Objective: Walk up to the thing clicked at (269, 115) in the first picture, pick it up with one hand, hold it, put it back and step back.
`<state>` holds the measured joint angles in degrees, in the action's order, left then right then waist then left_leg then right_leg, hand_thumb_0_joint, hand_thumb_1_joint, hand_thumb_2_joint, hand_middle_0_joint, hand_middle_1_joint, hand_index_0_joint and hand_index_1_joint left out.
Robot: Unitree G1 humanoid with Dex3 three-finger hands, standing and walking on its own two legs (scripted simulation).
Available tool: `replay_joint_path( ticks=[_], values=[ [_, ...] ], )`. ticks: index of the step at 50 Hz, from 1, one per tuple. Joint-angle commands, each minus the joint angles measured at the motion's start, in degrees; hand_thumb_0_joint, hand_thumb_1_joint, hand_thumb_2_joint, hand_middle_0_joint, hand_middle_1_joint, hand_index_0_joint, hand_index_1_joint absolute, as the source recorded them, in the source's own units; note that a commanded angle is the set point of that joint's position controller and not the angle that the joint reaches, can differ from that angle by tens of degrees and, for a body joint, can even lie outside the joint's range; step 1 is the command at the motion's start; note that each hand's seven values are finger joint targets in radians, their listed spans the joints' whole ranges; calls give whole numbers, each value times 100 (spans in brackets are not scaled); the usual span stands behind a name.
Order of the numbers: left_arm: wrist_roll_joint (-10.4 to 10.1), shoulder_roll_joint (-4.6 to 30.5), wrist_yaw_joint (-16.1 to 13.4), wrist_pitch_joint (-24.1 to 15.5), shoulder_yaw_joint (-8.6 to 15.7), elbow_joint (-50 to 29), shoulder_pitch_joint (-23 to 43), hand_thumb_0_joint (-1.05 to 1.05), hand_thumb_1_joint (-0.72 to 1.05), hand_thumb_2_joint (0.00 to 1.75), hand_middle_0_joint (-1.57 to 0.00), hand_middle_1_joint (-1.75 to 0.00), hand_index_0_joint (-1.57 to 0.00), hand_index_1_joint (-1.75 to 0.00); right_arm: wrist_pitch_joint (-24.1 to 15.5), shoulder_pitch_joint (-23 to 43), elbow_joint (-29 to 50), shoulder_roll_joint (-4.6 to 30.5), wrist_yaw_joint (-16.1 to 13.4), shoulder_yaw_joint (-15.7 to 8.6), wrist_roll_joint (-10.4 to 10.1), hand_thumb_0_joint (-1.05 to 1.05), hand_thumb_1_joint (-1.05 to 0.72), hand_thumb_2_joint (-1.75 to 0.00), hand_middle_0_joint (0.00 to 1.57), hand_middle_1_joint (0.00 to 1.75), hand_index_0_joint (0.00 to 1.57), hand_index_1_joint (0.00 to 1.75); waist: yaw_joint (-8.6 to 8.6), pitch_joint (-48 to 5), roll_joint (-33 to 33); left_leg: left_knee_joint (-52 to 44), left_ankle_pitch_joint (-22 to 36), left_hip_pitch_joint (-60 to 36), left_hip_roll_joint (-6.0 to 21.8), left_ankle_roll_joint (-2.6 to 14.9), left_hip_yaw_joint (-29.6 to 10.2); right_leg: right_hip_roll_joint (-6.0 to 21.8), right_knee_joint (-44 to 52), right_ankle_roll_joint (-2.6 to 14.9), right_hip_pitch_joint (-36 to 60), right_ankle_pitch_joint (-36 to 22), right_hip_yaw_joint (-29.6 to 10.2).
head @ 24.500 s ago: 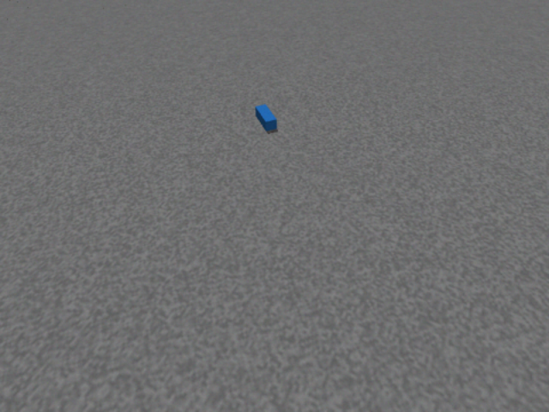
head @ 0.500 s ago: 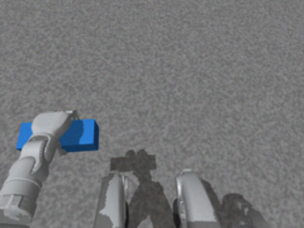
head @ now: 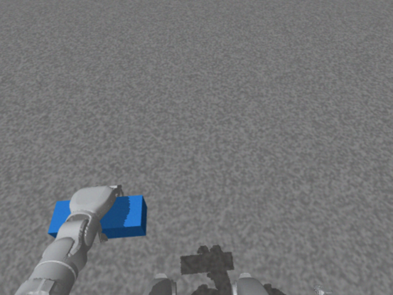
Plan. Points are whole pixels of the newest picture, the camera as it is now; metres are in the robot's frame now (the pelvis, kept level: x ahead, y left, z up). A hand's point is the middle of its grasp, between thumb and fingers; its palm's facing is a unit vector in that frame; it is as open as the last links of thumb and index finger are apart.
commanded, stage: lift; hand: left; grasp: from above
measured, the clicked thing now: (102, 218) +0.33 +0.24 -0.10
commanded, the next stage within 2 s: hold in 0.28 s
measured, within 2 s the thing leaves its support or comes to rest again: neither
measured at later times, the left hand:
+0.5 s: hand (97, 198) +0.34 +0.22 -0.01, palm faces -0.45 -0.07 -0.89, open 10.7 cm
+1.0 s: hand (94, 187) +0.35 +0.21 +0.03, palm faces -0.45 -0.05 -0.89, open 10.7 cm
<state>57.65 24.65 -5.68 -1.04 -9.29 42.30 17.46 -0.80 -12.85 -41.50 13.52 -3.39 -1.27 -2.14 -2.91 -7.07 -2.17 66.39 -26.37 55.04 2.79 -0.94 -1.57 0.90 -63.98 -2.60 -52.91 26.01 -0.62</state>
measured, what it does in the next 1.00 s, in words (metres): rises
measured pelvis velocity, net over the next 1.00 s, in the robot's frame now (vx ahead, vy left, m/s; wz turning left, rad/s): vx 0.04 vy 0.00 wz -0.01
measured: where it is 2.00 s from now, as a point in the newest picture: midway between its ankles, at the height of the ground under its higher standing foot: outside the picture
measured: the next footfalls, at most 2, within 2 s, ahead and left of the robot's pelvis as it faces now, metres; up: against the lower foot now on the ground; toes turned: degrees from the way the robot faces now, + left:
none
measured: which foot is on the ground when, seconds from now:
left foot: down 0.00-1.00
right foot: down 0.00-1.00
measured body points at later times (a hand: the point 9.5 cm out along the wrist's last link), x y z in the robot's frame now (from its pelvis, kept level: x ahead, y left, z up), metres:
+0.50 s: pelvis +0.03 +0.00 +0.06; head +0.07 -0.01 +0.51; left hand +0.36 +0.22 +0.04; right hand +0.13 -0.26 -0.06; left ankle +0.06 +0.13 -0.65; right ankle +0.05 -0.15 -0.65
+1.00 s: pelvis +0.04 +0.00 +0.08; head +0.06 -0.02 +0.52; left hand +0.37 +0.22 +0.08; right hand +0.17 -0.26 -0.04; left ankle +0.06 +0.13 -0.65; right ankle +0.05 -0.15 -0.65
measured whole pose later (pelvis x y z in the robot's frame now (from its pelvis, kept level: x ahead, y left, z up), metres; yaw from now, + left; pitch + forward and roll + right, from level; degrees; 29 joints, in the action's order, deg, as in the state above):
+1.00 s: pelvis +0.04 +0.00 +0.08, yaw -1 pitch +5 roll +0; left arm 57.3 22.8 0.4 0.1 -11.8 38.4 15.4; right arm 2.2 -12.2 -40.5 14.0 -3.0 -2.5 -3.0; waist -0.4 -3.0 -2.0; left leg 37.3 -17.7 24.4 2.1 -0.9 1.6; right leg 1.9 -37.1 -2.5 -24.2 17.8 -2.4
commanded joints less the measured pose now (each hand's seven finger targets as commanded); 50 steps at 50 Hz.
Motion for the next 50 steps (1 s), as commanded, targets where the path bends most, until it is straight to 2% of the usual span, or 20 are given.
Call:
replay_joint_path(
  ticks=[1, 5, 6, 9, 11, 14, 19, 21, 22, 23, 25, 28, 29, 31, 32, 44, 46, 48, 49, 50],
  values=[
    [19, 1190, -390, 116, 496, -822, 1886, 0, 48, 105, -80, -103, -83, -101, -178, -215, 485, 837, -42, -319, -4, 0, -90, -90, 20, 30, 20, 30, -44, -1835, -176, -1438, 919, -1830, -268, 84, 97, -300, 1436, 316, 1301, -893, 70],
    [-38, 1097, -360, 231, 428, -509, 1632, 0, 48, 107, -81, -104, -83, -102, -153, -142, 500, 837, -13, -335, 4, 0, -90, -90, 20, 30, 20, 30, 6, -1586, 20, -1751, 1040, -2080, -318, 101, 180, -264, 1849, 268, 1740, -1035, 15],
    [-48, 1099, -342, 212, 400, -738, 1841, 0, 48, 108, -82, -102, -84, -100, -150, -143, 497, 829, -12, -339, 1, 0, -90, -90, 20, 30, 20, 30, 18, -1636, -50, -1830, 1086, -2188, -319, 99, 183, -262, 1908, 272, 1800, -1083, 10],
    [-91, 959, -292, 228, 325, -747, 1747, 0, 49, 109, -84, -101, -85, -100, -145, -101, 541, 805, -3, -341, -6, 0, -90, -90, 20, 30, 20, 30, 58, -1529, -87, -2096, 1139, -2455, -319, 80, 173, -257, 2114, 283, 1974, -1111, 11],
    [-61, 935, -271, 241, 310, -647, 1584, 0, 48, 104, -82, -100, -84, -99, -141, -98, 553, 818, 3, -355, -9, 0, -90, -90, 20, 30, 20, 30, 60, -1447, 22, -2217, 1273, -2563, -320, 77, 171, -258, 2217, 278, 2150, -1216, 23],
    [-63, 975, -234, 212, 334, -774, 1767, 0, 48, 108, -83, -102, -84, -101, -123, -127, 552, 825, 3, -377, -14, 0, -90, -90, 20, 30, 20, 30, 61, -1565, 4, -2359, 1538, -2844, -315, 84, 202, -252, 2345, 267, 2377, -1492, 9],
    [-38, 946, -210, 161, 320, -833, 1835, 0, 50, 113, -83, -106, -85, -105, -97, -67, 554, 853, 9, -387, -20, 0, -90, -90, 20, 30, 20, 30, 54, -1416, -79, -2651, 1621, -3218, -294, 53, 220, -260, 2572, 286, 2447, -1493, 49],
    [-33, 862, -201, 165, 275, -747, 1740, 0, 50, 108, -83, -103, -85, -101, -91, -69, 543, 854, 16, -392, -15, 0, -90, -90, 20, 30, 20, 30, 44, -1343, 63, -2718, 1714, -3252, -299, 67, 216, -263, 2659, 272, 2592, -1584, 49],
    [-21, 984, -184, 147, 320, -938, 1891, 0, 52, 108, -83, -106, -87, -103, -83, -26, 566, 855, 10, -393, -31, 0, -90, -90, 20, 30, 20, 30, 108, -1406, -11, -2761, 1746, -3285, -315, 69, 238, -258, 2710, 272, 2666, -1625, 25],
    [0, 1088, -152, 134, 367, -896, 1899, 0, 51, 109, -83, -105, -86, -103, -74, -9, 567, 857, 5, -389, -36, 0, -90, -90, 20, 30, 20, 30, 88, -1383, -68, -2789, 1745, -3319, -324, 68, 257, -256, 2748, 265, 2698, -1623, 9],
    [-16, 893, -57, 109, 228, -930, 1857, 0, 53, 108, -84, -104, -87, -101, -66, 34, 588, 831, 11, -383, -34, 0, -90, -90, 20, 30, 20, 30, 93, -1267, -53, -2898, 1744, -3382, -310, 67, 261, -269, 2797, 281, 2714, -1611, 22],
    [-44, 902, 15, 108, 271, -807, 1616, 0, 52, 107, -83, -105, -86, -102, -46, 37, 605, 864, 13, -396, -54, 0, -90, -90, 20, 30, 20, 30, 127, -1236, 39, -2996, 1921, -3515, -307, 58, 265, -274, 2856, 287, 2878, -1731, 40],
    [-31, 928, 41, 87, 260, -1046, 1790, 0, 53, 108, -84, -105, -87, -102, -40, 52, 620, 863, 18, -404, -56, 0, -90, -90, 20, 30, 20, 30, 141, -1347, -48, -3018, 2096, -3634, -300, 41, 260, -288, 2836, 295, 2936, -1874, 46],
    [-39, 897, 84, 96, 243, -978, 1666, 0, 53, 110, -84, -105, -87, -103, -19, 84, 645, 856, 19, -400, -59, 0, -90, -90, 20, 30, 20, 30, 168, -1242, -66, -3069, 2199, -3700, -284, 29, 259, -302, 2876, 303, 2964, -1920, 75],
    [-66, 884, 100, 87, 248, -1045, 1728, 0, 53, 107, -83, -106, -87, -103, -17, 64, 649, 869, 20, -409, -60, 0, -90, -90, 20, 30, 20, 30, 127, -1278, 8, -3085, 2227, -3733, -278, 37, 253, -309, 2882, 299, 2978, -1954, 72],
    [-35, 992, 283, 116, 332, -1422, 1653, 0, 53, 108, -84, -105, -87, -102, 77, 247, 792, 844, 16, -386, -84, 0, -90, -90, 20, 30, 20, 30, 240, -1170, 33, -3268, 2404, -3945, -328, 71, 340, -268, 3116, 267, 3296, -2163, 9],
    [-20, 931, 361, 127, 256, -1438, 1649, 0, 54, 107, -84, -105, -87, -102, 95, 240, 797, 849, 15, -391, -96, 0, -90, -90, 20, 30, 20, 30, 224, -1213, 150, -3273, 2499, -3969, -333, 98, 354, -259, 3129, 245, 3363, -2306, -7],
    [-32, 1073, 396, 111, 371, -1609, 1689, 0, 54, 109, -84, -106, -87, -102, 110, 288, 822, 849, 5, -386, -94, 0, -90, -90, 20, 30, 20, 30, 279, -1231, -9, -3332, 2482, -4050, -343, 86, 368, -253, 3177, 259, 3401, -2256, -2],
    [-23, 971, 426, 130, 313, -1375, 1516, 0, 53, 109, -84, -105, -87, -102, 116, 278, 827, 844, 4, -380, -90, 0, -90, -90, 20, 30, 20, 30, 231, -1126, 117, -3345, 2474, -4025, -334, 101, 361, -262, 3193, 255, 3381, -2251, 1],
    [-44, 968, 453, 119, 286, -1546, 1621, 0, 55, 109, -85, -104, -88, -101, 119, 305, 858, 852, 2, -373, -89, 0, -90, -90, 20, 30, 20, 30, 226, -1134, 112, -3379, 2449, -4040, -330, 107, 367, -260, 3220, 254, 3403, -2235, 11]
  ],
)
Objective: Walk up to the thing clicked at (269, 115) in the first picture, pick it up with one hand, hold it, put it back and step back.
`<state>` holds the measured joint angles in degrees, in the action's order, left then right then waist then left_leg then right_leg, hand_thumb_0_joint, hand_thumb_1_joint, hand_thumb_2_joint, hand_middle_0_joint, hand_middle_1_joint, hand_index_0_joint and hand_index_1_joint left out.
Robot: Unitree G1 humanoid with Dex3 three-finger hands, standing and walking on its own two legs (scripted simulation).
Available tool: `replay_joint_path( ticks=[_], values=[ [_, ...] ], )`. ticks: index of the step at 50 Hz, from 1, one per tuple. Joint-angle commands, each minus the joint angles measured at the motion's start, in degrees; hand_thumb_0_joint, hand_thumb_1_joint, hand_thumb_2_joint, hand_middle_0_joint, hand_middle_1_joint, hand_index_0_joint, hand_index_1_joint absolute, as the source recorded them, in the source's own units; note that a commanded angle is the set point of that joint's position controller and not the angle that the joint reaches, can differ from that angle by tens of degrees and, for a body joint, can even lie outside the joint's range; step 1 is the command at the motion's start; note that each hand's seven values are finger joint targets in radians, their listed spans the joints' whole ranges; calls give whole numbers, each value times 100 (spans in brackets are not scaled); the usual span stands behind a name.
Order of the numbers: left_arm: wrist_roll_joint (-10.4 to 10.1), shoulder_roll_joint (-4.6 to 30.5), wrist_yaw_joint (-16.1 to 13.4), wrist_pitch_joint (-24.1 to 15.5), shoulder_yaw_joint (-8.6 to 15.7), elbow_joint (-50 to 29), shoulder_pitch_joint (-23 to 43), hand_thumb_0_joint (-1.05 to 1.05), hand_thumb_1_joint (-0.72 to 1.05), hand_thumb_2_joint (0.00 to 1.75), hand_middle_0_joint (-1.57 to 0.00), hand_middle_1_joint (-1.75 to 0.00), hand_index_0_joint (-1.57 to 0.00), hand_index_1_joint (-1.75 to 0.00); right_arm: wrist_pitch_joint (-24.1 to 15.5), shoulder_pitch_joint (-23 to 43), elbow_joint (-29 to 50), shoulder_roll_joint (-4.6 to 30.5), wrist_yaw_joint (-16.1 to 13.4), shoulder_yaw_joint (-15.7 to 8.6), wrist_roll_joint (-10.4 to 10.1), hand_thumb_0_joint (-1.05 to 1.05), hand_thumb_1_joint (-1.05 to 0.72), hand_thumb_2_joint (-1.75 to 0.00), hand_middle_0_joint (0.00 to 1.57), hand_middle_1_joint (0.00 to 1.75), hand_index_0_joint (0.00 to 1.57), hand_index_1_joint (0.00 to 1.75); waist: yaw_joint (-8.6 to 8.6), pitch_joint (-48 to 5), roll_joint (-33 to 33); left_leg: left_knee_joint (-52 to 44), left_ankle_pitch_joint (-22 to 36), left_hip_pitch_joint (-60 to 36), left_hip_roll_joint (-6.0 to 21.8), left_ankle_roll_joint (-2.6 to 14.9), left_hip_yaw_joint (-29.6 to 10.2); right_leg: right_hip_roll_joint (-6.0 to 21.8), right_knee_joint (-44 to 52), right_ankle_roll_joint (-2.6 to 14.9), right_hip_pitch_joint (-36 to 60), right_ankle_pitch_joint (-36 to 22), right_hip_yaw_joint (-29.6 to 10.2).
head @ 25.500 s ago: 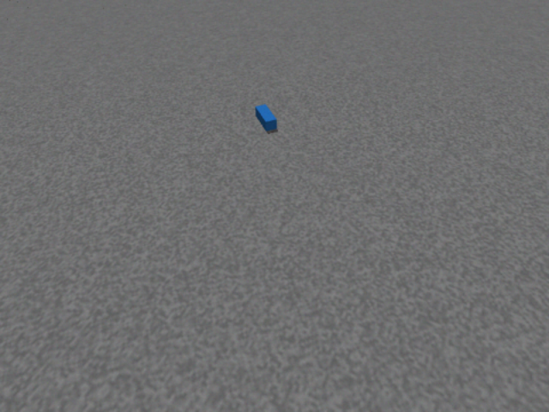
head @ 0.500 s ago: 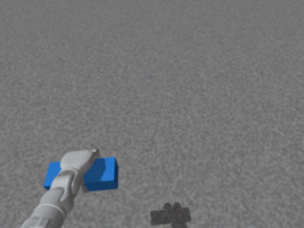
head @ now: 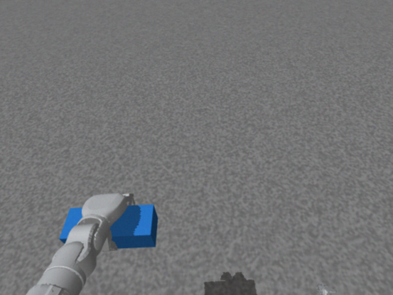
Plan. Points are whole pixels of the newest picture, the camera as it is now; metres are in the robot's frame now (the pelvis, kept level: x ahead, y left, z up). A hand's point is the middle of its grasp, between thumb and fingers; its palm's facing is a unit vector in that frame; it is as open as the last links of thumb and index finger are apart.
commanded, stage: hold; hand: left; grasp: from above
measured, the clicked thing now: (112, 227) +0.31 +0.23 -0.07
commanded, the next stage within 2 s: crouch in 1.28 s
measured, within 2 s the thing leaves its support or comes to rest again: neither
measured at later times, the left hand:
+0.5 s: hand (110, 230) +0.29 +0.21 -0.03, palm faces -0.44 -0.06 -0.90, open 10.7 cm
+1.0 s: hand (108, 229) +0.29 +0.22 -0.02, palm faces -0.45 -0.06 -0.89, open 10.7 cm
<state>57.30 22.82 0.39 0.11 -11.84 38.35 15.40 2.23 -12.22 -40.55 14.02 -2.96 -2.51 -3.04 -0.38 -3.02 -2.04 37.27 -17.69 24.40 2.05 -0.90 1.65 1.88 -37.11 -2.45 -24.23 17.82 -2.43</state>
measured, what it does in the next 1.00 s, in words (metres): stands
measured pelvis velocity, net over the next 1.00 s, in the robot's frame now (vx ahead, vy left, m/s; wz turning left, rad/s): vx -0.01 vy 0.00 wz -0.01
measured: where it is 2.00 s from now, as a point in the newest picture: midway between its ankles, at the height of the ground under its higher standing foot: outside the picture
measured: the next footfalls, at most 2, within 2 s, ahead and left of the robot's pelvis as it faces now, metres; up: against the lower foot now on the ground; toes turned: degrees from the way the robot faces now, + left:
none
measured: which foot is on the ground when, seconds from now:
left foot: down 0.00-1.00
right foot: down 0.00-1.00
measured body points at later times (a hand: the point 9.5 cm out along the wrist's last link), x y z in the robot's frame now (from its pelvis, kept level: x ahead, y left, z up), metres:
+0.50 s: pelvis -0.01 -0.01 +0.01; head +0.00 -0.03 +0.46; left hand +0.31 +0.21 +0.03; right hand +0.13 -0.26 -0.11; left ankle +0.01 +0.13 -0.72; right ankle +0.01 -0.15 -0.72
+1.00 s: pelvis -0.01 +0.00 +0.01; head +0.00 -0.02 +0.46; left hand +0.30 +0.22 +0.03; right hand +0.14 -0.25 -0.10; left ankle +0.01 +0.13 -0.72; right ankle +0.01 -0.15 -0.72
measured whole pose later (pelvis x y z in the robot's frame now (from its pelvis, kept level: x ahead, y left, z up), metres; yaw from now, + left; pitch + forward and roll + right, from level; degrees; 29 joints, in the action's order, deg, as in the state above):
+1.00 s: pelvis -0.01 +0.00 +0.01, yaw +0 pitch +1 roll +1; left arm 56.2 23.5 4.4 -0.5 -12.0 33.7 13.4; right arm 3.4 -10.0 -38.9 13.9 -4.0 -1.4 -4.0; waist 0.7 -0.6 -2.4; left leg 28.8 -13.3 16.6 1.9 -1.1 2.2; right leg 1.9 -30.0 -2.1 -17.3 13.9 -2.8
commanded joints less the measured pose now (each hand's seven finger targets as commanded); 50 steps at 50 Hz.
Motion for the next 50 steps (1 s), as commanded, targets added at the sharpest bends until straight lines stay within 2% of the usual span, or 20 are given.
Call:
replay_joint_path(
  ticks=[1, 3, 6, 8, 11, 15, 16, 18, 19, 21, 23, 27, 32, 37, 39, 41, 43, 45, 47, 50],
  values=[
    [-29, 1210, -149, -5, 579, -1236, 1948, 0, 56, 107, -85, -105, -89, -102, -176, 295, 780, 810, -46, -244, -10, 0, -90, -90, 20, 30, 20, 30, 3, -1507, 42, -518, 1495, -998, -257, 97, 51, -358, 566, 247, 516, -1321, 191],
    [-23, 1117, -107, -5, 535, -1088, 1728, 0, 53, 108, -84, -105, -87, -102, -175, 317, 819, 789, -47, -232, -17, 0, -90, -90, 20, 30, 20, 30, 5, -1367, 63, -589, 1375, -973, -244, 94, 40, -365, 600, 267, 481, -1164, 201],
    [-44, 1230, -92, -26, 615, -1302, 1834, 0, 54, 108, -84, -107, -87, -103, -171, 379, 861, 797, -60, -219, -16, 0, -90, -90, 20, 30, 20, 30, 42, -1403, 40, -646, 1286, -1018, -247, 96, 36, -364, 677, 262, 545, -1061, 193],
    [-52, 1142, -95, -15, 548, -1271, 1790, 0, 55, 109, -85, -106, -88, -103, -175, 455, 900, 773, -57, -201, -28, 0, -90, -90, 20, 30, 20, 30, 33, -1269, 75, -709, 1125, -1004, -267, 100, 59, -354, 751, 263, 489, -914, 184],
    [-74, 1232, -100, -11, 641, -1348, 1814, 0, 55, 108, -85, -107, -88, -104, -182, 481, 893, 781, -63, -192, -22, 0, -90, -90, 20, 30, 20, 30, 51, -1293, 81, -768, 995, -1040, -259, 105, 57, -351, 809, 257, 550, -780, 169],
    [-74, 1256, -50, -22, 643, -1410, 1743, 0, 55, 110, -85, -107, -88, -104, -181, 529, 905, 780, -79, -196, -43, 0, -90, -90, 20, 30, 20, 30, 67, -1365, 106, -797, 1132, -1183, -269, 125, 88, -333, 857, 237, 651, -916, 163],
    [-52, 1191, -23, -20, 590, -1351, 1694, 0, 53, 109, -84, -107, -87, -104, -181, 521, 900, 773, -86, -193, -39, 0, -90, -90, 20, 30, 20, 30, 14, -1372, 172, -779, 1208, -1200, -272, 146, 92, -324, 858, 220, 637, -1028, 158],
    [-60, 1263, -7, -52, 620, -1561, 1890, 0, 53, 109, -84, -107, -87, -104, -180, 526, 883, 768, -100, -192, -42, 0, -90, -90, 20, 30, 20, 30, 54, -1474, 146, -785, 1308, -1258, -281, 143, 103, -322, 870, 214, 722, -1133, 165],
    [-76, 1349, -20, -63, 695, -1564, 1863, 0, 53, 108, -83, -108, -87, -104, -179, 523, 881, 785, -109, -185, -47, 0, -90, -90, 20, 30, 20, 30, 78, -1417, 96, -810, 1263, -1265, -282, 136, 110, -326, 906, 222, 715, -1058, 157],
    [-115, 1229, -18, -82, 605, -1567, 1915, 0, 53, 108, -83, -108, -86, -105, -195, 581, 913, 755, -106, -153, -50, 0, -90, -90, 20, 30, 20, 30, 49, -1235, 28, -923, 1030, -1208, -253, 115, 82, -347, 938, 256, 635, -827, 162],
    [-93, 1260, -13, -70, 664, -1311, 1652, 0, 53, 106, -83, -106, -87, -103, -194, 636, 931, 760, -112, -152, -59, 0, -90, -90, 20, 30, 20, 30, 86, -1061, 153, -987, 849, -1126, -253, 120, 60, -347, 1026, 259, 641, -615, 179],
    [-115, 1208, 52, -65, 585, -1637, 1773, 0, 54, 107, -83, -108, -87, -104, -190, 661, 950, 732, -116, -150, -63, 0, -90, -90, 20, 30, 20, 30, 90, -1305, 168, -951, 1113, -1290, -281, 153, 108, -311, 1049, 217, 784, -903, 155],
    [-122, 1264, 92, -59, 597, -1741, 1859, 0, 54, 109, -83, -108, -87, -105, -181, 671, 940, 747, -131, -147, -76, 0, -90, -90, 20, 30, 20, 30, 66, -1301, 95, -1035, 1144, -1416, -266, 137, 115, -332, 1091, 241, 808, -924, 170],
    [-119, 1292, 131, -61, 652, -1575, 1741, 0, 52, 111, -84, -107, -87, -104, -164, 712, 936, 735, -144, -131, -85, 0, -90, -90, 20, 30, 20, 30, 90, -1226, 160, -1093, 1274, -1458, -276, 162, 122, -317, 1144, 228, 917, -1073, 189],
    [-112, 1198, 127, -57, 564, -1637, 1823, 0, 51, 110, -83, -107, -86, -104, -152, 712, 957, 732, -145, -130, -93, 0, -90, -90, 20, 30, 20, 30, 80, -1243, 115, -1103, 1299, -1512, -283, 153, 133, -318, 1167, 231, 899, -1096, 183],
    [-104, 1249, 115, -40, 648, -1542, 1669, 0, 51, 110, -82, -108, -85, -104, -144, 707, 948, 729, -142, -131, -97, 0, -90, -90, 20, 30, 20, 30, 148, -1135, 96, -1144, 1243, -1443, -277, 135, 132, -328, 1190, 252, 912, -995, 204],
    [-61, 1188, 133, -43, 569, -1446, 1728, 0, 50, 107, -81, -106, -85, -103, -137, 698, 924, 724, -138, -131, -89, 0, -90, -90, 20, 30, 20, 30, 81, -1124, 123, -1150, 1261, -1465, -259, 135, 127, -340, 1158, 260, 871, -1024, 204],
    [-79, 1298, 141, -75, 639, -1509, 1779, 0, 50, 108, -82, -106, -85, -103, -121, 704, 948, 739, -140, -138, -92, 0, -90, -90, 20, 30, 20, 30, 122, -1124, 35, -1179, 1254, -1468, -253, 122, 115, -343, 1175, 275, 890, -999, 212],
    [-136, 1180, 164, -89, 583, -1626, 1619, 0, 51, 111, -82, -108, -85, -105, -115, 733, 1000, 726, -133, -141, -93, 0, -90, -90, 20, 30, 20, 30, 142, -1161, 27, -1199, 1249, -1514, -264, 123, 115, -333, 1200, 278, 928, -986, 204],
    [-87, 1238, 140, -111, 616, -1614, 1711, 0, 51, 110, -84, -105, -86, -102, -107, 714, 978, 725, -142, -136, -91, 0, -91, -90, 20, 30, 20, 30, 92, -1204, 88, -1181, 1286, -1543, -262, 147, 109, -327, 1211, 256, 933, -1054, 204]
  ],
)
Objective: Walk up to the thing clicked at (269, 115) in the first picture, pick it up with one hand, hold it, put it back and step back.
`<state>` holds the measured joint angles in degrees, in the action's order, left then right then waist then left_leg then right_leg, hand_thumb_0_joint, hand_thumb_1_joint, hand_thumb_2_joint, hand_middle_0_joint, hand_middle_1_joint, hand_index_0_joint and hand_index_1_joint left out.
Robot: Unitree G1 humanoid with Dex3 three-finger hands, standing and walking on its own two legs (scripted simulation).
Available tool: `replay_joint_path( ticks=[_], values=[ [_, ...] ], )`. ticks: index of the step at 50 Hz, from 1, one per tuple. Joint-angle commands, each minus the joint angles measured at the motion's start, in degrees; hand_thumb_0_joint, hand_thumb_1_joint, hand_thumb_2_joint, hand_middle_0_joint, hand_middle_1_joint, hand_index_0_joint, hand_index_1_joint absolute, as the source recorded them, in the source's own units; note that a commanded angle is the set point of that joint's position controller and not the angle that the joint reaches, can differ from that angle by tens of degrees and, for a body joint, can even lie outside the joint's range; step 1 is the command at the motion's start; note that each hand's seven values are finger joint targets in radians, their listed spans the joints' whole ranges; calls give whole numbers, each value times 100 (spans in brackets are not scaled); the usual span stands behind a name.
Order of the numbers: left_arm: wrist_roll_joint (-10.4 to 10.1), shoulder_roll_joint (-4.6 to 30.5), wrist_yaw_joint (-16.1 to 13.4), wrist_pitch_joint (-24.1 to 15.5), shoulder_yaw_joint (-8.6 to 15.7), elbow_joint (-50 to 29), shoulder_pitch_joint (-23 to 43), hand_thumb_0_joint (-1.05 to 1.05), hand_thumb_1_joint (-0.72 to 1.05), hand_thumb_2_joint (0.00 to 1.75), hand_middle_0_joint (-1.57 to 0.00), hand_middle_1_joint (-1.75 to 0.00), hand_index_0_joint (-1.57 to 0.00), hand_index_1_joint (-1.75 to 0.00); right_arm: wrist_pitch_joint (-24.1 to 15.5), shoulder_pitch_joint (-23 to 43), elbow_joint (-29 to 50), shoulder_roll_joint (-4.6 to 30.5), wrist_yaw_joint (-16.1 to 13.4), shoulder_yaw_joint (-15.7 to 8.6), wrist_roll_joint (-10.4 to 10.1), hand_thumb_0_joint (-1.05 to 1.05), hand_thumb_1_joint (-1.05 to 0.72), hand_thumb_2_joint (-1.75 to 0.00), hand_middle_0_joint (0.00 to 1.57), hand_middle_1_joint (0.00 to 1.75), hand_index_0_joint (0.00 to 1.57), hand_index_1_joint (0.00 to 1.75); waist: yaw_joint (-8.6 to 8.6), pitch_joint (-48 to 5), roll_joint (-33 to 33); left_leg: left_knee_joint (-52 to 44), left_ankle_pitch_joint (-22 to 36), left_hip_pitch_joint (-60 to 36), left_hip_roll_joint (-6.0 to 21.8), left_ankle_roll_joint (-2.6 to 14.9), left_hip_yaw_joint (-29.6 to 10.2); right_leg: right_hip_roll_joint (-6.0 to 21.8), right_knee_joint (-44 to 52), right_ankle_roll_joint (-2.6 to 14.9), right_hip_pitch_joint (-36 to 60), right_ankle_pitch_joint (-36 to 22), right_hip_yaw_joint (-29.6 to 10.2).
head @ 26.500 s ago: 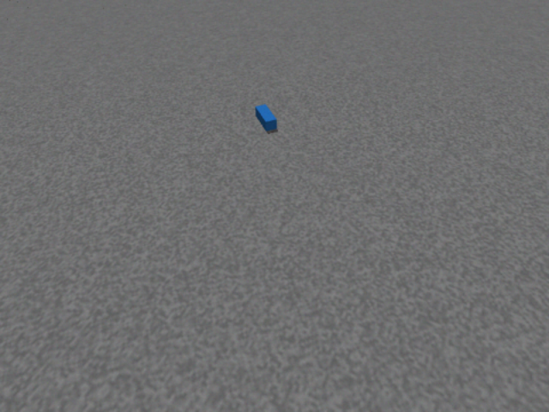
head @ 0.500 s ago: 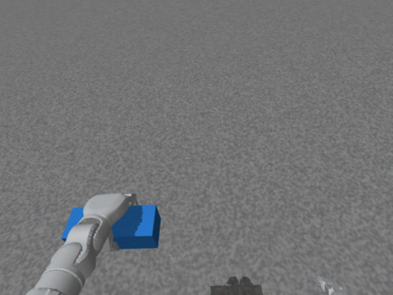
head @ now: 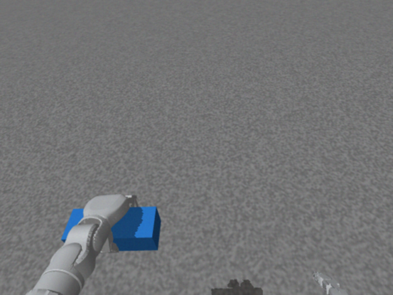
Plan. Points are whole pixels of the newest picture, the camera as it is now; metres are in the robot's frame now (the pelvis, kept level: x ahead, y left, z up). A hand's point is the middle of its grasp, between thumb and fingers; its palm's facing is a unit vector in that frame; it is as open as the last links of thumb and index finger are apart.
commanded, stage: hold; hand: left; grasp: from above
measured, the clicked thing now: (115, 229) +0.30 +0.23 -0.05
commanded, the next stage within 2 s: crouch in 0.28 s
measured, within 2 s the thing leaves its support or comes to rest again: neither
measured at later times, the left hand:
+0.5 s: hand (113, 229) +0.29 +0.22 -0.04, palm faces -0.46 -0.06 -0.88, open 10.7 cm
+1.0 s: hand (130, 244) +0.33 +0.24 -0.22, palm faces -0.42 +0.03 -0.91, open 10.7 cm
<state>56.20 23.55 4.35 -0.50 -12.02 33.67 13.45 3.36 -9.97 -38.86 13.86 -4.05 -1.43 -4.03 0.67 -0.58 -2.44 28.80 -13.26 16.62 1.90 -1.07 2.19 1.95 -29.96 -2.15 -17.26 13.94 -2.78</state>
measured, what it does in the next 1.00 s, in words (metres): lowers itself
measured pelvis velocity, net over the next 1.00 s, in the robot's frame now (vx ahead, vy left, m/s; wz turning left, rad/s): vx -0.03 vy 0.00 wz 0.02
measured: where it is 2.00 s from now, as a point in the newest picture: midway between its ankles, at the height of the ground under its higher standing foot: outside the picture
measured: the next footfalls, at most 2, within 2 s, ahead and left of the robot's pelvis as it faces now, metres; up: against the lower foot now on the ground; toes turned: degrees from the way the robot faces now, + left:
none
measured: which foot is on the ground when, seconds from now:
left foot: down 0.00-1.00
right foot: down 0.00-1.00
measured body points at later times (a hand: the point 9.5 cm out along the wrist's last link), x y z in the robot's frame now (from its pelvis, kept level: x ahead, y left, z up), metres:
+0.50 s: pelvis +0.00 +0.00 +0.00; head +0.02 -0.02 +0.45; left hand +0.31 +0.22 +0.01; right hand +0.15 -0.25 -0.11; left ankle +0.02 +0.13 -0.74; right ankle +0.02 -0.14 -0.74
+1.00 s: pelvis -0.03 +0.00 -0.11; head +0.09 +0.02 +0.32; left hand +0.35 +0.24 -0.17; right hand +0.05 -0.29 -0.23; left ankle +0.02 +0.13 -0.74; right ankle +0.02 -0.14 -0.74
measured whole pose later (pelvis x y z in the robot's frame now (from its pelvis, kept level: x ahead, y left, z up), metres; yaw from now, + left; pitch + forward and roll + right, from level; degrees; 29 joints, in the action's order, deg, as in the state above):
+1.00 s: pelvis -0.03 +0.00 -0.11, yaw +1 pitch +22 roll -2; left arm 67.7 23.4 -19.6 -5.1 -6.7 64.8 32.0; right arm 2.3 -13.2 -41.4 15.5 -1.2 -4.9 1.0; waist -5.1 -8.7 -0.8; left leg 72.4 -28.3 66.5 2.3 -1.1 -1.5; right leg 1.1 -70.8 -2.8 -64.8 28.4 -1.3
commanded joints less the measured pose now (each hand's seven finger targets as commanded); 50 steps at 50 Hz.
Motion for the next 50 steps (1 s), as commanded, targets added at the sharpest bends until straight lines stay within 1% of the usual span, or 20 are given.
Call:
replay_joint_path(
  ticks=[1, 3, 7, 11, 13, 16, 18, 19, 20, 23, 27, 29, 33, 35, 38, 39, 44, 46, 47, 50],
  values=[
    [25, 1151, -287, -48, 627, -1071, 1895, 0, 51, 110, -85, -104, -87, -102, -211, 484, 804, 745, -36, -247, 5, 0, -91, -90, 20, 30, 20, 30, -20, -1441, 159, -336, 913, -790, -253, 158, 57, -339, 489, 225, 246, -728, 234],
    [47, 1284, -345, -67, 712, -1263, 2239, 0, 50, 112, -83, -107, -86, -104, -200, 447, 790, 738, -47, -251, 6, 0, -90, -90, 20, 30, 20, 30, -11, -1554, -9, -310, 952, -825, -261, 149, 78, -329, 487, 223, 229, -782, 226],
    [54, 1243, -385, -44, 727, -1113, 2017, 0, 50, 112, -82, -108, -85, -105, -202, 447, 758, 761, -38, -263, 8, 0, -90, -90, 20, 30, 20, 30, 0, -1571, 64, -332, 973, -859, -250, 150, 69, -328, 502, 227, 315, -790, 234],
    [55, 1046, -322, -15, 514, -1026, 2004, 0, 49, 110, -82, -108, -85, -105, -186, 432, 718, 736, -44, -271, 6, 0, -91, -90, 20, 30, 20, 30, -36, -1548, 225, -314, 1141, -893, -240, 168, 65, -334, 494, 205, 325, -983, 256],
    [16, 1230, -308, -7, 697, -967, 1859, 0, 51, 111, -83, -108, -86, -105, -176, 468, 740, 755, -43, -271, 0, 0, -91, -90, 20, 30, 20, 30, 67, -1440, 125, -360, 1082, -830, -260, 156, 71, -317, 545, 221, 370, -894, 253],
    [-3, 1034, -222, -11, 510, -937, 1809, 0, 49, 109, -81, -108, -85, -104, -158, 459, 774, 758, -38, -266, 3, 0, -91, -90, 20, 30, 20, 30, -20, -1358, 312, -390, 1029, -798, -234, 166, 54, -339, 559, 224, 342, -852, 271],
    [-38, 1096, -222, -27, 604, -971, 1650, 0, 51, 109, -83, -105, -86, -103, -141, 494, 831, 745, -35, -272, -13, 0, -91, -90, 20, 30, 20, 30, 63, -1269, 186, -417, 970, -754, -251, 149, 59, -322, 583, 245, 340, -771, 270],
    [-10, 1136, -224, -43, 626, -988, 1669, 0, 56, 101, -83, -111, -89, -105, -136, 508, 843, 743, -31, -261, -12, 0, -93, -91, 20, 30, 20, 30, 65, -1264, 180, -443, 934, -754, -235, 134, 33, -340, 568, 258, 333, -699, 281],
    [35, 1237, -240, -69, 732, -1032, 1702, 0, 48, 100, -75, -105, -81, -100, -124, 475, 834, 750, -31, -275, 7, 0, -88, -90, 20, 30, 20, 30, 57, -1333, 94, -429, 915, -777, -250, 144, 56, -320, 574, 254, 357, -702, 263],
    [90, 1154, -329, -148, 680, -958, 1811, 0, 44, 108, -75, -111, -79, -107, -114, 440, 817, 758, -31, -264, 10, 0, -89, -90, 20, 30, 20, 30, -24, -1311, 161, -386, 945, -778, -236, 150, 38, -327, 528, 247, 259, -754, 253],
    [228, 1088, -655, -296, 747, -531, 1745, 0, 42, 110, -75, -111, -78, -108, -92, 326, 708, 739, -26, -283, 49, 0, -89, -90, 20, 30, 20, 30, -105, -1232, 350, -203, 860, -578, -286, 165, 69, -295, 447, 217, 20, -705, 237],
    [310, 937, -858, -377, 664, -134, 1770, 0, 44, 111, -75, -112, -79, -109, -81, 268, 639, 742, -1, -300, 91, 0, -89, -90, 20, 30, 20, 30, -180, -1129, 448, -57, 777, -354, -284, 152, 42, -294, 305, 225, -189, -630, 257],
    [531, 982, -1368, -493, 695, 472, 2145, 0, 47, 111, -79, -113, -82, -110, -35, 89, 462, 810, 71, -372, 198, 0, -90, -90, 20, 30, 20, 30, -288, -1300, 334, 517, 514, 175, -287, 115, 33, -280, -173, 236, -795, -414, 269],
    [651, 905, -1649, -512, 617, 710, 2633, 0, 49, 113, -80, -115, -84, -112, -43, -80, 321, 852, 122, -425, 261, 0, -90, -90, 20, 30, 20, 30, -380, -1613, 201, 1001, 471, 494, -242, 75, 10, -302, -635, 251, -1308, -394, 276],
    [848, 692, -2047, -489, 558, 1577, 2573, 0, 50, 110, -81, -113, -85, -110, -82, -349, 303, 869, 221, -501, 329, 0, -90, -90, 20, 30, 20, 30, -435, -1867, 230, 1805, 356, 1313, -226, 55, -34, -307, -1433, 292, -1993, -287, 329],
    [901, 678, -2160, -513, 531, 1498, 2973, 0, 49, 111, -80, -113, -84, -110, -94, -394, 314, 877, 241, -530, 353, 0, -90, -90, 20, 30, 20, 30, -480, -2109, 177, 2086, 313, 1610, -234, 62, -20, -300, -1665, 292, -2218, -300, 304],
    [1138, 1116, -2585, -453, 817, 2077, 3484, 0, 49, 111, -82, -111, -85, -108, -162, -586, 292, 958, 277, -601, 444, 0, -90, -90, 20, 30, 20, 30, -485, -2822, -81, 3227, -42, 2842, -250, 110, -27, -298, -2756, 309, -3229, 15, 326],
    [1130, 1058, -2676, -409, 828, 2340, 3562, 0, 49, 110, -80, -111, -84, -108, -218, -658, 229, 973, 272, -613, 490, 0, -90, -90, 20, 30, 20, 30, -553, -3008, -61, 3573, -235, 3293, -233, 127, -90, -326, -3159, 340, -3709, 221, 381],
    [1137, 1142, -2712, -426, 865, 2188, 3897, 0, 49, 109, -80, -111, -84, -107, -251, -672, 182, 968, 255, -631, 523, 0, -90, -90, 20, 30, 20, 30, -575, -3235, -251, 3811, -300, 3506, -222, 142, -88, -320, -3375, 347, -3946, 259, 379],
    [1153, 1394, -2775, -372, 1059, 2345, 3848, 0, 46, 106, -78, -107, -81, -103, -316, -766, 175, 1028, 223, -660, 570, 0, -90, -90, 20, 30, 20, 30, -555, -3670, -296, 4308, -574, 4067, -200, 157, -151, -325, -3953, 380, -4449, 530, 430]
  ],
)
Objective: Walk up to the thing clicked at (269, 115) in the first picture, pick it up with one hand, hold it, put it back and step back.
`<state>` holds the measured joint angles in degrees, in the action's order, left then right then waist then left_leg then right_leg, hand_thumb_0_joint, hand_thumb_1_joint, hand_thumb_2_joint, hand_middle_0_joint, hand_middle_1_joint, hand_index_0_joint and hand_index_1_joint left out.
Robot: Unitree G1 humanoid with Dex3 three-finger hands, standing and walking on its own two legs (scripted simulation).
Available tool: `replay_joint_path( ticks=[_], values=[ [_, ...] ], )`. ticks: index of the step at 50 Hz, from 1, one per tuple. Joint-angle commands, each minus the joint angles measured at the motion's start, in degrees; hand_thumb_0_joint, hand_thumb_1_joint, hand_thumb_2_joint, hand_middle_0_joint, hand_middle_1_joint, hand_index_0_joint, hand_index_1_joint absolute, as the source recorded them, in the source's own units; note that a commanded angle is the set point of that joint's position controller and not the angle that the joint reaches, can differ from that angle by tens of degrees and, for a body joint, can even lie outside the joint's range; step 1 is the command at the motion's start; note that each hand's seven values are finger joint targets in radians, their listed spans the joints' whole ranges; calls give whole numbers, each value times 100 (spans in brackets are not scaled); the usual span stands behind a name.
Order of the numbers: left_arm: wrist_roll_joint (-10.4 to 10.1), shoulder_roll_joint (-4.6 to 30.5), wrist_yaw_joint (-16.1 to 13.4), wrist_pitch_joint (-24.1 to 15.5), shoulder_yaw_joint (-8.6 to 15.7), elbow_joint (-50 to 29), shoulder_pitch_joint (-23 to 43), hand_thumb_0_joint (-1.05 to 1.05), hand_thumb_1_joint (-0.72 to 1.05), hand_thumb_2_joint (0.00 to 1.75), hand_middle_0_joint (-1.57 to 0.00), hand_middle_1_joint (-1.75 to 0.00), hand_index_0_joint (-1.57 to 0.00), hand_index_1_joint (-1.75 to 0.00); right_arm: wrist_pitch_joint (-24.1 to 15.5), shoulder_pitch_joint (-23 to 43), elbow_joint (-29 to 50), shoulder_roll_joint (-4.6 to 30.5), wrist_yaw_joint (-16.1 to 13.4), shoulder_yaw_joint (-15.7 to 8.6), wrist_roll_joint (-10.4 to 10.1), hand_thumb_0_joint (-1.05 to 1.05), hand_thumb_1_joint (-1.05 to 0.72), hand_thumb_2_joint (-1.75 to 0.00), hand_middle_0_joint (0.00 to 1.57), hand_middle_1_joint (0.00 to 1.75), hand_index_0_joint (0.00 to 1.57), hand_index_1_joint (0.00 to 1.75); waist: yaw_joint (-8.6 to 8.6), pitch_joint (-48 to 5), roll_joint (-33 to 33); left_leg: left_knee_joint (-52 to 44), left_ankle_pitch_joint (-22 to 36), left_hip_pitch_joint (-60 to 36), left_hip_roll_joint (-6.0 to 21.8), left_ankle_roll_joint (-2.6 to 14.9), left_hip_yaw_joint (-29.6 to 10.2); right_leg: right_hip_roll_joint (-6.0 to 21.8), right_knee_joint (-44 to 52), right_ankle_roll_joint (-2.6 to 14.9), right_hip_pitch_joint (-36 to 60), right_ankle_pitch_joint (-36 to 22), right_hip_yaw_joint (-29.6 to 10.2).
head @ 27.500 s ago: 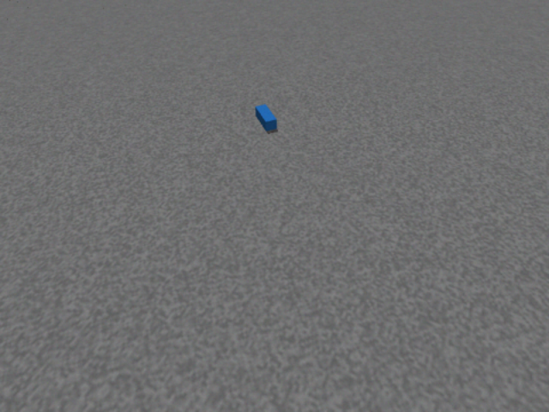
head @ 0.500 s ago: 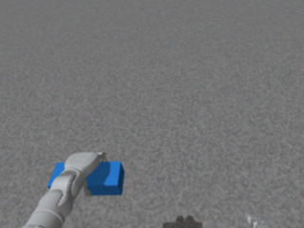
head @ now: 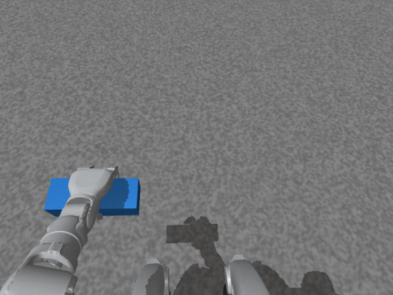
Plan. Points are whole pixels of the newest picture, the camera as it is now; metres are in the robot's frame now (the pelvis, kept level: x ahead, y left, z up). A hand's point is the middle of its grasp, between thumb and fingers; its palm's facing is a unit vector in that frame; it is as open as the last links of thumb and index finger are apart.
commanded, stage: crouch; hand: left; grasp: from above
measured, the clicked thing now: (97, 197) +0.38 +0.24 -0.13
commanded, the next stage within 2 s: lower in 1.42 s
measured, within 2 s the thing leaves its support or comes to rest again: neither
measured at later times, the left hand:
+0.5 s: hand (114, 211) +0.40 +0.25 -0.34, palm faces -0.44 +0.01 -0.90, open 10.7 cm
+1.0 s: hand (121, 213) +0.42 +0.26 -0.44, palm faces -0.47 -0.01 -0.88, open 10.7 cm
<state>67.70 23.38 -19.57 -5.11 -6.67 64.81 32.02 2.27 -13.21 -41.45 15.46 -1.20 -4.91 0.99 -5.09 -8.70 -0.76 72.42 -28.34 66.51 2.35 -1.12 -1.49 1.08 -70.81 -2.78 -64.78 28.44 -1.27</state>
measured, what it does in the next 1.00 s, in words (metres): lowers itself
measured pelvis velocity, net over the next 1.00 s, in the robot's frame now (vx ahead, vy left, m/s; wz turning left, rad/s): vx -0.04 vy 0.00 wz -0.07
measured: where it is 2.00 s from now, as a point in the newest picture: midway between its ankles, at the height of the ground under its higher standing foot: outside the picture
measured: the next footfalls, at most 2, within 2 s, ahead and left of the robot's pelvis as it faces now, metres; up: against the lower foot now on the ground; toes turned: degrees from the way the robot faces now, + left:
none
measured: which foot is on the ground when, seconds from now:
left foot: down 0.00-1.00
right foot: down 0.00-1.00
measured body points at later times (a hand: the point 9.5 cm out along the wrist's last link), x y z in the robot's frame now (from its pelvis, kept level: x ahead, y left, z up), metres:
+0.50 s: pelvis -0.03 +0.01 -0.19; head +0.18 +0.04 +0.21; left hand +0.42 +0.25 -0.29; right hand +0.03 -0.27 -0.31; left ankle +0.05 +0.13 -0.62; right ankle +0.05 -0.15 -0.62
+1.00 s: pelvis -0.04 +0.00 -0.27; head +0.19 +0.04 +0.11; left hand +0.44 +0.26 -0.39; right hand +0.00 -0.28 -0.39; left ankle +0.05 +0.13 -0.62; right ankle +0.04 -0.15 -0.62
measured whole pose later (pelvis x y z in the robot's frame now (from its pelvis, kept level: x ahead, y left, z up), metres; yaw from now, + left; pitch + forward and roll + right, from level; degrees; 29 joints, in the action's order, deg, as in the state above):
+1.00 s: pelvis -0.04 +0.00 -0.27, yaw -4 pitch +36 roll -7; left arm 71.5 38.5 -19.7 -10.9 3.9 77.5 51.8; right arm -2.4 -8.6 -43.1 14.3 5.9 -0.3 6.8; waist -11.4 -5.5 -0.1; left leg 128.3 -38.3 126.1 0.6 -1.6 -7.8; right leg -0.8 -124.7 -3.9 -121.7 39.0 0.3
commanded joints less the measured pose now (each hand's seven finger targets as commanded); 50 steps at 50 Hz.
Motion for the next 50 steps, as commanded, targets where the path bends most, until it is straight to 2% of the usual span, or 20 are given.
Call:
replay_joint_path(
  ticks=[1, 4, 6, 7, 12, 13, 21, 23, 24, 26, 29, 33, 36, 38, 39, 41, 44, 47, 48, 50],
  values=[
    [-24, 1449, -395, 106, 576, -804, 2011, 0, 46, 104, -78, -107, -82, -103, -226, -452, 424, 877, -61, -326, 83, 0, -90, -90, 20, 30, 20, 30, 11, -3069, -546, 106, 886, -802, -244, 164, 208, -229, -15, 444, 147, -872, 287],
    [-17, 1515, -357, 184, 634, -611, 2184, 0, 43, 108, -77, -108, -79, -105, -264, -503, 357, 891, -70, -329, 132, 0, -90, -90, 20, 30, 20, 30, -139, -3133, -500, 454, 685, -365, -179, 164, 70, -229, -476, 448, -431, -693, 363],
    [-45, 1709, -313, 162, 783, -661, 2306, 0, 40, 107, -74, -108, -77, -104, -300, -535, 339, 915, -59, -350, 157, 0, -90, -90, 20, 30, 20, 30, -96, -3333, -543, 672, 492, -93, -187, 149, 17, -231, -777, 463, -706, -519, 394],
    [-45, 1595, -268, 165, 735, -468, 2224, 0, 41, 107, -74, -109, -77, -105, -318, -531, 315, 914, -46, -324, 181, 0, -89, -90, 20, 30, 20, 30, -185, -3203, -564, 773, 412, 49, -175, 140, -36, -223, -917, 470, -1002, -412, 413],
    [-38, 1817, -123, -65, 846, -584, 2686, 0, 44, 104, -75, -107, -79, -103, -415, -590, 293, 961, 47, -316, 206, 0, -89, -90, 20, 30, 20, 30, -269, -3326, -738, 1287, -240, 601, -187, 108, -237, -205, -1579, 507, -1952, 140, 516],
    [-4, 1783, -104, -87, 852, -267, 2509, 0, 46, 104, -77, -107, -81, -102, -442, -638, 268, 995, 67, -313, 216, 0, -89, -90, 20, 30, 20, 30, -335, -3261, -547, 1454, -260, 722, -183, 131, -281, -193, -1672, 489, -2142, 158, 538],
    [246, 2323, -373, -450, 1111, -645, 3373, 0, 51, 111, -82, -108, -85, -104, -598, -681, 86, 1038, 283, -187, 361, 0, -90, -90, 20, 30, 20, 30, -390, -4059, -1238, 2487, 112, 1176, -218, 131, -191, -207, -2611, 507, -2925, -102, 616],
    [317, 2195, -443, -417, 1078, -326, 3299, 0, 51, 108, -81, -108, -85, -104, -613, -738, 23, 1052, 332, -165, 417, 0, -90, -90, 20, 30, 20, 30, -502, -3933, -1212, 2680, 128, 1366, -217, 131, -177, -184, -2759, 486, -3076, -131, 644],
    [309, 2304, -479, -415, 1103, -514, 3563, 0, 51, 110, -82, -108, -85, -104, -622, -701, 24, 1048, 353, -156, 433, 0, -90, -90, 20, 30, 20, 30, -465, -4087, -1328, 2767, 121, 1380, -213, 135, -152, -202, -2854, 497, -3124, -146, 654],
    [332, 2278, -496, -326, 1115, -80, 3255, 0, 51, 108, -83, -105, -86, -102, -626, -731, -6, 1094, 394, -156, 451, 0, -90, -90, 20, 30, 20, 30, -439, -4009, -1325, 2881, 258, 1340, -200, 123, -195, -191, -3033, 501, -3308, -188, 693],
    [344, 2427, -466, -271, 1153, -206, 3522, 0, 50, 109, -83, -104, -86, -102, -607, -701, -2, 1118, 446, -149, 477, 0, -90, -90, 20, 30, 20, 30, -423, -4218, -1552, 3095, 377, 1397, -200, 113, -159, -206, -3288, 515, -3430, -282, 717],
    [225, 2413, -368, -247, 1128, -94, 3605, 0, 52, 111, -85, -106, -87, -103, -597, -698, 23, 1083, 528, -125, 503, 0, -91, -90, 20, 30, 20, 30, -557, -4032, -1342, 3519, 448, 1885, -200, 179, -53, -224, -3446, 468, -3375, -480, 697],
    [252, 2685, -295, -311, 1220, -141, 3627, 0, 51, 108, -84, -103, -87, -101, -546, -675, 63, 1119, 558, -118, 499, 0, -91, -90, 20, 30, 20, 30, -489, -4064, -1411, 3673, 318, 2173, -211, 180, 3, -260, -3596, 472, -3378, -387, 705],
    [249, 2585, -277, -319, 1214, 211, 3490, 0, 53, 110, -84, -106, -87, -103, -534, -711, 34, 1127, 583, -74, 514, 0, -90, -90, 20, 30, 20, 30, -597, -3784, -1201, 3780, 235, 2382, -204, 185, -41, -249, -3698, 458, -3524, -323, 746],
    [209, 2589, -268, -381, 1124, -127, 3945, 0, 52, 108, -84, -105, -87, -102, -528, -622, 35, 1103, 588, -79, 511, 0, -90, -90, 20, 30, 20, 30, -598, -3914, -1362, 3841, 139, 2482, -200, 196, 0, -295, -3743, 478, -3582, -263, 738],
    [244, 2738, -263, -392, 1233, 362, 3543, 0, 53, 105, -84, -106, -87, -102, -521, -654, 40, 1121, 603, -43, 520, 0, -91, -90, 20, 30, 20, 30, -576, -3582, -1228, 3903, 62, 2610, -208, 197, -10, -283, -3785, 468, -3694, -162, 740],
    [303, 2952, -254, -502, 1282, 229, 3889, 0, 53, 106, -83, -107, -87, -103, -505, -613, 21, 1171, 630, -27, 539, 0, -91, -90, 20, 30, 20, 30, -571, -3656, -1529, 4025, -6, 2637, -212, 173, -14, -285, -4015, 498, -3891, -94, 762],
    [322, 2879, -262, -569, 1255, 493, 3877, 0, 53, 105, -83, -107, -87, -103, -500, -695, 2, 1200, 675, 29, 581, 0, -91, -90, 20, 30, 20, 30, -693, -3621, -1277, 4246, 7, 2872, -223, 208, -2, -292, -4099, 461, -3883, -137, 792],
    [300, 3074, -289, -624, 1323, 200, 4193, 0, 53, 105, -82, -107, -86, -103, -504, -652, -17, 1209, 666, 26, 577, 0, -90, -90, 20, 30, 20, 30, -634, -3831, -1400, 4305, 13, 2873, -212, 218, 19, -321, -4149, 469, -3896, -149, 788],
    [386, 3021, -307, -630, 1307, 734, 3813, 0, 52, 107, -83, -109, -86, -105, -499, -719, -27, 1214, 690, 69, 604, 0, -91, -90, 20, 30, 20, 30, -680, -3582, -1282, 4397, -17, 3034, -229, 215, 28, -311, -4197, 454, -3927, -109, 802]
  ],
)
